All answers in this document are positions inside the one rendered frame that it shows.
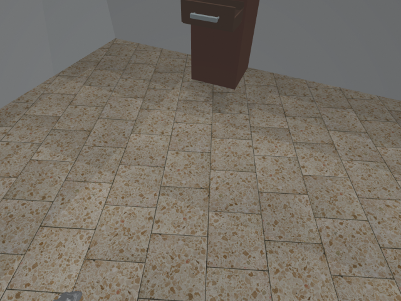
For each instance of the handle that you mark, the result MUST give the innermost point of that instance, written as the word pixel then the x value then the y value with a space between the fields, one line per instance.
pixel 204 17

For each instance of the drawer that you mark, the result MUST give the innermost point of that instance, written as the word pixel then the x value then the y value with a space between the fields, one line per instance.
pixel 229 11

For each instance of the cabinet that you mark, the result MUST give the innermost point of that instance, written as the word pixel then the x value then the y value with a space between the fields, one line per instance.
pixel 221 57

